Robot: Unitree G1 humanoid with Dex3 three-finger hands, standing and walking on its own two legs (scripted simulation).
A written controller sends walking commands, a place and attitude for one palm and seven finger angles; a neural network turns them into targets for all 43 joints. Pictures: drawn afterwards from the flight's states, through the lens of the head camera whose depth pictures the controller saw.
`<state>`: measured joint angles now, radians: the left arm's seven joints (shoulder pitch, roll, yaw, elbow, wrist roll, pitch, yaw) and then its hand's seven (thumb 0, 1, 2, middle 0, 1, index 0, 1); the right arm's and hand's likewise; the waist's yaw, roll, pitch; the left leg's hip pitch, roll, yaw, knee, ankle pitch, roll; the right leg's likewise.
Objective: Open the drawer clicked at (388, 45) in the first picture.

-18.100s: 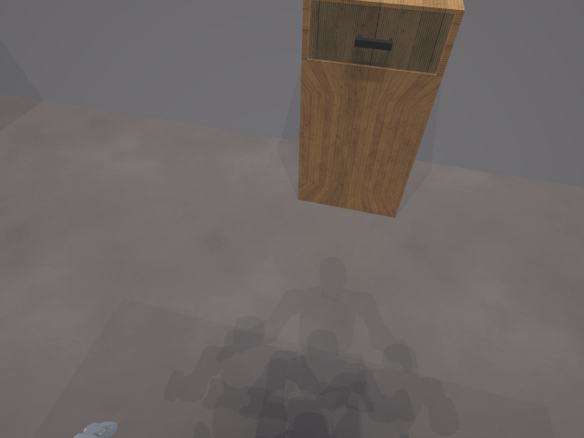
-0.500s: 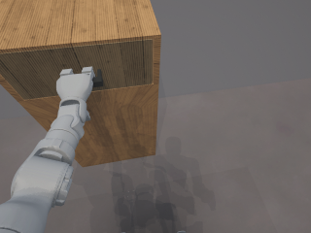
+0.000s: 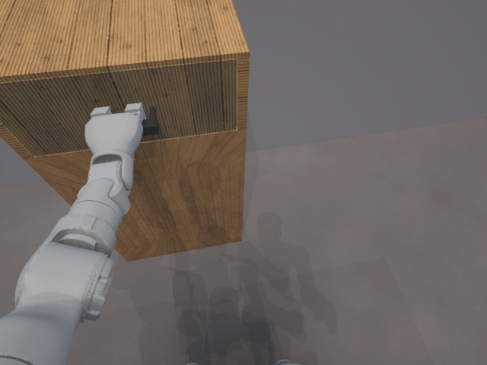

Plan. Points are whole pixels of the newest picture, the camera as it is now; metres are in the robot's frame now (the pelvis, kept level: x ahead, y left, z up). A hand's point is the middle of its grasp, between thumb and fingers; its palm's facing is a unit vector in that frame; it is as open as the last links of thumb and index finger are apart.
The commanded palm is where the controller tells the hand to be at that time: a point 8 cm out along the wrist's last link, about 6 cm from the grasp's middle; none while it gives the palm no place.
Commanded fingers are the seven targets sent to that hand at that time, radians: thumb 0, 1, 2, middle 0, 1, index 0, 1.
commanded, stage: pull the drawer open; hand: left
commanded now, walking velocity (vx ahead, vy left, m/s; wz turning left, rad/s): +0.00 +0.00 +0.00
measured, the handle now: (126, 122) +0.55 +0.18 +0.05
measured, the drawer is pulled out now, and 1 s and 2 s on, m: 0.00 0.09 0.22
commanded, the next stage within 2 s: none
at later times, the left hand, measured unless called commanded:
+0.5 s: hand (126, 167) +0.46 +0.18 +0.03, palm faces -0.01 -0.04 -1.00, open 5.8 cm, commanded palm +0.42 +0.19 +0.08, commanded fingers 0.00 0.90 0.90 -0.40 -1.35 -0.40 -1.35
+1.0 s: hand (126, 197) +0.40 +0.17 +0.03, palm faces -0.01 -0.04 -1.00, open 5.8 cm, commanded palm +0.36 +0.17 +0.08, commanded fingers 0.00 0.90 0.90 -0.40 -1.35 -0.40 -1.35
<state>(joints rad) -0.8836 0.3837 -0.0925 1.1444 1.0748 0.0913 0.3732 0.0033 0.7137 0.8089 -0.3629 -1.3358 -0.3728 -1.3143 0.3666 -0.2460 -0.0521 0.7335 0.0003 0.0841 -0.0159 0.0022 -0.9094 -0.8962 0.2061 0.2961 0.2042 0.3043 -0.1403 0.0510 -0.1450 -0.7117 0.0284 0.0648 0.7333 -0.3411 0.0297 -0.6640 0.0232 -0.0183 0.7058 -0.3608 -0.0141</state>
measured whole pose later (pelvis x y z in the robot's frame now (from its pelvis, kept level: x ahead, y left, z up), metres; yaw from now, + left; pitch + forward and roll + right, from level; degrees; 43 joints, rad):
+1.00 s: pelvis +0.01 -0.01 +0.01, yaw +1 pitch +11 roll +0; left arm -0.45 0.26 -0.22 0.68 1.05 0.17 0.34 0.01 0.73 0.82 -0.31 -1.35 -0.36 -1.32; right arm 0.21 -0.24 -0.05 0.67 0.02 0.14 -0.02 0.00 -0.91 -0.90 0.20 0.30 0.20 0.30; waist -0.01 0.05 -0.13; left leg -0.49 0.01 0.05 0.64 -0.33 0.01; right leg -0.46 0.01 -0.03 0.65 -0.38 -0.03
